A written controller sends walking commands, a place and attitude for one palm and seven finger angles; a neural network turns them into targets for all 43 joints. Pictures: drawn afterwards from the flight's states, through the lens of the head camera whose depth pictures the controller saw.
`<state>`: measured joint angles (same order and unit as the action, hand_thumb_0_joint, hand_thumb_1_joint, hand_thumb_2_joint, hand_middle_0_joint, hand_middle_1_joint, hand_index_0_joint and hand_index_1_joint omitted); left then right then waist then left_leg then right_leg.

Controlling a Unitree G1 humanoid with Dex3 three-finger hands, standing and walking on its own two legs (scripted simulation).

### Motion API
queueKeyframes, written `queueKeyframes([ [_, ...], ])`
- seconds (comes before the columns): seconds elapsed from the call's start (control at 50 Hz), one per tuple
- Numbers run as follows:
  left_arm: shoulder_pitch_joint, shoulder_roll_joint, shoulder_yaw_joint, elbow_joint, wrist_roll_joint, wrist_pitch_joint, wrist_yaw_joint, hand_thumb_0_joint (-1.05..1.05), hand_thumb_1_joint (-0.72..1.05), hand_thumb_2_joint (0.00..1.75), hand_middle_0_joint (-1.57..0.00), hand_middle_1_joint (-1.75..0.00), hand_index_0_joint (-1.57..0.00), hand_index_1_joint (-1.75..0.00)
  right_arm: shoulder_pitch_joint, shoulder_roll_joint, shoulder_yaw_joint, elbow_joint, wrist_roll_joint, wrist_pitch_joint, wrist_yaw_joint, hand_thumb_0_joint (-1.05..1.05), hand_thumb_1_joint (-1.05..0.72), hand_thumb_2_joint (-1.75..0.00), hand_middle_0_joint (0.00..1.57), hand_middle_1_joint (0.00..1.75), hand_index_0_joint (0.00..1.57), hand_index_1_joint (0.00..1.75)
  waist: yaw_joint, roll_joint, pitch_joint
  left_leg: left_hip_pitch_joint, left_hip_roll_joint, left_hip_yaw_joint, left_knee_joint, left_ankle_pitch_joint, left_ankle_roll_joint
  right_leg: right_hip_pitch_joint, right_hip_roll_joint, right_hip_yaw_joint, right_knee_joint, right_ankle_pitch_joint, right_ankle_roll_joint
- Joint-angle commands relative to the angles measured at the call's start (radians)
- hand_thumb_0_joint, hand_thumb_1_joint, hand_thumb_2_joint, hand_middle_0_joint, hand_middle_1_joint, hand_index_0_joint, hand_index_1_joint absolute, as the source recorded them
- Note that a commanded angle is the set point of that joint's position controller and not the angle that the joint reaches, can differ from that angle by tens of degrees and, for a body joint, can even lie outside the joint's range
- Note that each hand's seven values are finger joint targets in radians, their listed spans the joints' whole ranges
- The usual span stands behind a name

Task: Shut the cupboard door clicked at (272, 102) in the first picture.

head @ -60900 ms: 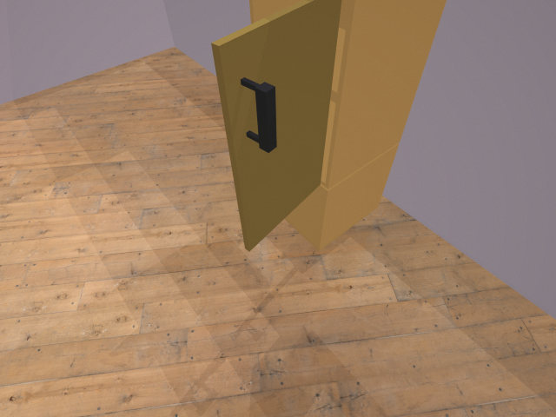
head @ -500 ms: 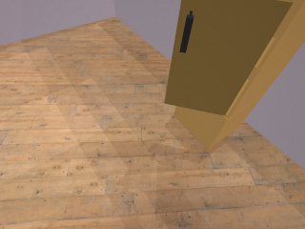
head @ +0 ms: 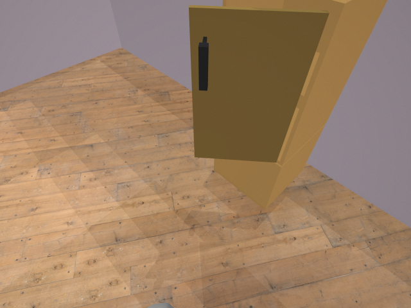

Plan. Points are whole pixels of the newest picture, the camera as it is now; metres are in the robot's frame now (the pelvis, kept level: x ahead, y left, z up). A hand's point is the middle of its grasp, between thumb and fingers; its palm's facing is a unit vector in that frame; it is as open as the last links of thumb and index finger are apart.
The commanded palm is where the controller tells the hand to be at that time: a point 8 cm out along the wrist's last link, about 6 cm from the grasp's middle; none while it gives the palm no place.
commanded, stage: take the last steps up to it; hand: left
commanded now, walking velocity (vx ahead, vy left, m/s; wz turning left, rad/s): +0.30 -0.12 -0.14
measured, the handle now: (204, 63) +0.72 +0.03 +0.11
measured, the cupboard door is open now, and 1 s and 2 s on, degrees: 41 41 41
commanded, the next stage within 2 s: come to a stop and stand still in 0.52 s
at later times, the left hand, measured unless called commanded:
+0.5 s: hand (153, 251) +0.28 +0.14 -0.16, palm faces -0.15 -0.97 -0.19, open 7.4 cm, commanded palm none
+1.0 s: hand (178, 239) +0.32 +0.09 -0.18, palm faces +0.00 -0.97 -0.23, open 7.3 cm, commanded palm none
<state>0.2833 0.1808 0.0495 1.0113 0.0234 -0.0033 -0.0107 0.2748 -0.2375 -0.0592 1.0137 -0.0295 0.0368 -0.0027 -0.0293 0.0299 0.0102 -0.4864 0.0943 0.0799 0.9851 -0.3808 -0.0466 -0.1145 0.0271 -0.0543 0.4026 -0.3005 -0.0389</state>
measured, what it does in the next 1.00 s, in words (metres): walks ahead: left foot, then right foot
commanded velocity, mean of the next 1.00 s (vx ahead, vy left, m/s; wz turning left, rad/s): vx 0.03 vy -0.02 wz -0.03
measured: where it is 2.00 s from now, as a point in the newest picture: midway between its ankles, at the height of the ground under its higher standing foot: outside the picture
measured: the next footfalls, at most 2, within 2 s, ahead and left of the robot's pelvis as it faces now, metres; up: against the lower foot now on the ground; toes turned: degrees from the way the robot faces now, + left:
left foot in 0.14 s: +0.14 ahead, +0.12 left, +0.00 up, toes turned +7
right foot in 0.56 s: +0.27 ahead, -0.22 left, +0.00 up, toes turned -4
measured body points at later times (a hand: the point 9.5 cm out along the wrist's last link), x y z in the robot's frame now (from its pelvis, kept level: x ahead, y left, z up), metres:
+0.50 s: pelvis +0.16 -0.03 +0.00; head +0.19 -0.04 +0.45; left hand +0.29 +0.20 -0.14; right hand +0.06 -0.24 -0.15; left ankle +0.10 +0.12 -0.74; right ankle +0.23 -0.19 -0.71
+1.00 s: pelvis +0.25 -0.10 -0.01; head +0.29 -0.11 +0.44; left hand +0.32 +0.14 -0.16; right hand +0.35 -0.34 -0.15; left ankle +0.28 +0.01 -0.74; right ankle +0.23 -0.21 -0.72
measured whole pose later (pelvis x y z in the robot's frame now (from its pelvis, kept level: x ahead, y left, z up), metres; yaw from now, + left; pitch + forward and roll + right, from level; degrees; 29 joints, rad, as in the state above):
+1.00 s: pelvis +0.25 -0.10 -0.01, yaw -4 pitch -1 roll +0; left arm 0.18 0.18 0.04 1.01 0.01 0.05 0.03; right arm 0.10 -0.17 -0.03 0.96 -0.02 0.03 -0.03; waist 0.03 0.00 0.09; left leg -0.27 0.03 0.08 0.55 -0.25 0.02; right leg -0.31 0.00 -0.04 0.76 -0.48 0.00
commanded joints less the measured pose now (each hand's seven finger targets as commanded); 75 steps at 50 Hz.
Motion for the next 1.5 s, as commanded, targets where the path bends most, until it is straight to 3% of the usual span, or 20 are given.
queueKeyframes([
  [0.0,0.001,0.179,0.039,-0.028,0.005,-0.029,0.006,0.0,0.9,0.9,-0.2,-0.3,-0.2,-0.3,-0.086,-0.039,-0.007,-0.112,0.0,-0.049,0.009,0.0,-0.9,-0.9,0.2,0.3,0.2,0.3,0.022,-0.145,0.074,-0.038,0.007,0.021,-0.185,0.036,-0.006,-0.029,-0.245,0.204,-0.197,0.064,-0.177],
  [0.08,-0.02,0.169,0.043,-0.004,-0.005,-0.022,0.0,0.0,0.9,0.9,-0.2,-0.3,-0.2,-0.3,0.061,-0.065,-0.01,-0.062,-0.002,-0.078,-0.006,0.0,-0.9,-0.9,0.2,0.3,0.2,0.3,-0.048,-0.066,0.01,0.319,-0.029,0.05,-0.481,0.173,0.004,-0.141,-0.181,0.166,0.003,0.062,-0.119],
  [0.12,0.032,0.069,0.023,-0.036,-0.015,-0.016,-0.016,0.0,0.9,0.9,-0.2,-0.3,-0.2,-0.3,0.291,-0.25,-0.046,0.0,-0.028,-0.093,-0.028,0.0,-0.9,-0.9,0.2,0.3,0.2,0.3,-0.109,0.351,-0.106,0.657,0.365,-0.496,-0.7,-0.006,0.148,-0.474,0.014,-0.017,0.53,-0.218,-0.008],
  [0.14,-0.036,0.118,0.023,-0.061,0.003,-0.013,-0.017,0.0,0.9,0.9,-0.2,-0.3,-0.2,-0.3,0.312,-0.259,-0.04,0.008,-0.022,-0.086,-0.04,0.0,-0.9,-0.9,0.2,0.3,0.2,0.3,-0.123,0.255,-0.093,0.612,0.439,-0.608,-0.765,-0.05,0.196,-0.54,-0.006,0.085,0.73,-0.273,-0.011],
  [0.26,-0.054,0.057,0.03,-0.03,0.006,0.015,-0.038,0.0,0.9,0.9,-0.2,-0.3,-0.2,-0.3,0.116,-0.117,-0.003,-0.016,-0.01,-0.105,-0.043,0.0,-0.9,-0.9,0.2,0.3,0.2,0.3,0.004,0.12,0.055,0.355,0.273,-0.121,-0.775,0.287,0.145,-0.493,-0.116,0.071,0.701,0.016,0.041],
  [0.46,-0.131,0.063,0.025,-0.051,0.002,0.0,-0.032,0.0,0.9,0.9,-0.2,-0.3,-0.2,-0.3,0.116,-0.116,-0.026,0.021,-0.01,-0.075,-0.02,0.0,-0.9,-0.9,0.2,0.3,0.2,0.3,0.014,0.132,0.064,0.298,0.231,0.007,-0.692,0.262,0.128,-0.22,-0.078,-0.06,0.211,0.121,0.039],
  [0.5,0.031,0.122,0.039,0.0,0.004,-0.019,-0.023,0.0,0.9,0.9,-0.2,-0.3,-0.2,-0.3,0.11,-0.092,-0.021,0.03,0.0,-0.071,-0.013,0.0,-0.9,-0.9,0.2,0.3,0.2,0.3,0.094,-0.005,-0.002,0.205,0.146,0.072,-0.475,0.295,0.076,0.054,-0.057,-0.045,0.079,0.151,0.013],
  [0.52,0.161,0.206,0.058,0.042,0.009,-0.036,-0.009,0.0,0.9,0.9,-0.2,-0.3,-0.2,-0.3,0.119,-0.035,-0.008,0.018,0.012,-0.073,-0.003,0.0,-0.9,-0.9,0.2,0.3,0.2,0.3,0.145,-0.205,-0.091,0.037,0.043,0.143,-0.224,0.103,0.04,0.249,-0.236,0.158,-0.002,0.1,-0.049],
  [0.54,0.219,0.276,0.067,0.06,0.0,-0.037,0.003,0.0,0.9,0.9,-0.2,-0.3,-0.2,-0.3,0.102,0.019,0.005,-0.017,0.021,-0.067,-0.005,0.0,-0.9,-0.9,0.2,0.3,0.2,0.3,0.147,-0.351,-0.122,-0.068,-0.053,0.084,0.045,-0.302,0.033,0.254,-0.419,0.415,-0.131,0.128,-0.135],
  [0.56,0.159,0.259,0.056,0.049,-0.006,-0.036,0.014,0.0,0.9,0.9,-0.2,-0.3,-0.2,-0.3,0.078,-0.002,0.001,-0.023,0.022,-0.056,-0.008,0.0,-0.9,-0.9,0.2,0.3,0.2,0.3,0.128,-0.275,-0.089,-0.091,-0.016,-0.014,0.154,-0.282,0.045,0.143,-0.422,0.426,-0.183,0.008,-0.173],
  [0.64,-0.081,0.094,0.013,-0.014,-0.001,-0.039,0.034,0.0,0.9,0.9,-0.2,-0.3,-0.2,-0.3,0.098,0.031,0.017,0.022,0.01,-0.047,-0.014,0.0,-0.9,-0.9,0.2,0.3,0.2,0.3,0.004,-0.144,-0.017,0.031,0.032,-0.054,0.052,-0.072,0.023,-0.097,-0.328,0.149,-0.128,0.444,-0.151],
  [0.72,-0.075,0.101,0.011,-0.001,-0.002,-0.036,0.046,0.0,0.9,0.9,-0.2,-0.3,-0.2,-0.3,0.114,0.074,0.039,0.041,0.022,-0.031,-0.02,0.0,-0.9,-0.9,0.2,0.3,0.2,0.3,0.002,-0.1,-0.087,0.189,-0.038,-0.011,-0.321,0.07,0.0,-0.048,-0.279,0.079,-0.012,0.765,-0.129],
  [0.92,-0.054,0.098,0.022,-0.065,-0.013,0.041,0.054,0.0,0.9,0.9,-0.2,-0.3,-0.2,-0.3,-0.062,-0.136,-0.018,-0.078,-0.001,-0.006,-0.043,0.0,-0.9,-0.9,0.2,0.3,0.2,0.3,0.029,0.186,-0.042,0.381,0.242,-0.233,-0.57,1.074,0.259,-0.257,-0.04,0.048,0.454,-0.267,0.037],
  [1.0,0.032,0.09,0.019,-0.064,-0.002,0.024,0.046,0.0,0.9,0.9,-0.2,-0.3,-0.2,-0.3,-0.136,-0.14,-0.031,-0.112,0.013,-0.003,-0.038,0.0,-0.9,-0.9,0.2,0.3,0.2,0.3,0.067,0.051,-0.106,0.384,0.143,-0.14,-0.439,0.813,0.169,-0.122,-0.052,0.047,0.108,0.094,0.041],
  [1.04,0.021,0.207,0.033,-0.077,0.014,0.008,0.05,0.0,0.9,0.9,-0.2,-0.3,-0.2,-0.3,-0.111,-0.061,-0.024,-0.14,0.026,0.005,-0.02,0.0,-0.9,-0.9,0.2,0.3,0.2,0.3,0.044,-0.269,-0.076,0.138,-0.089,-0.005,-0.238,0.06,0.03,-0.019,-0.357,0.381,-0.057,0.642,-0.084],
  [1.06,0.024,0.225,0.03,-0.08,0.01,0.005,0.045,0.0,0.9,0.9,-0.2,-0.3,-0.2,-0.3,-0.143,-0.063,-0.026,-0.144,0.025,0.018,-0.014,0.0,-0.9,-0.9,0.2,0.3,0.2,0.3,0.066,-0.184,-0.036,0.13,-0.128,-0.077,-0.073,-0.206,0.02,-0.103,-0.443,0.403,-0.088,0.71,-0.171],
  [1.16,-0.011,0.18,0.023,-0.077,0.006,-0.004,0.055,0.0,0.9,0.9,-0.2,-0.3,-0.2,-0.3,-0.157,-0.056,-0.011,-0.114,0.02,0.023,-0.008,0.0,-0.9,-0.9,0.2,0.3,0.2,0.3,0.049,-0.2,-0.035,0.02,-0.097,-0.127,0.062,-0.099,0.001,0.013,-0.325,0.265,-0.009,0.796,-0.157],
  [1.34,-0.026,0.179,0.017,-0.027,-0.005,-0.003,0.047,0.0,0.9,0.9,-0.2,-0.3,-0.2,-0.3,-0.035,-0.026,0.016,-0.035,0.027,-0.019,-0.011,0.0,-0.9,-0.9,0.2,0.3,0.2,0.3,0.025,-0.204,-0.066,0.368,-0.087,-0.054,-0.63,0.172,0.016,-0.066,-0.242,0.214,-0.004,0.389,-0.063],
  [1.4,-0.017,0.099,-0.002,-0.024,-0.009,0.009,0.04,0.0,0.9,0.9,-0.2,-0.3,-0.2,-0.3,-0.057,-0.103,0.017,-0.02,0.015,-0.033,-0.016,0.0,-0.9,-0.9,0.2,0.3,0.2,0.3,0.059,0.001,-0.03,0.306,0.092,-0.18,-0.646,0.243,0.086,-0.087,-0.104,0.106,-0.02,0.082,0.029],
  [1.48,-0.043,0.1,-0.008,0.021,-0.009,0.02,0.034,0.0,0.9,0.9,-0.2,-0.3,-0.2,-0.3,-0.049,-0.072,0.033,0.027,0.018,-0.04,-0.025,0.0,-0.9,-0.9,0.2,0.3,0.2,0.3,0.059,0.084,0.062,0.209,0.041,-0.156,-0.729,0.164,0.062,-0.022,-0.096,0.088,-0.015,0.126,0.03],
])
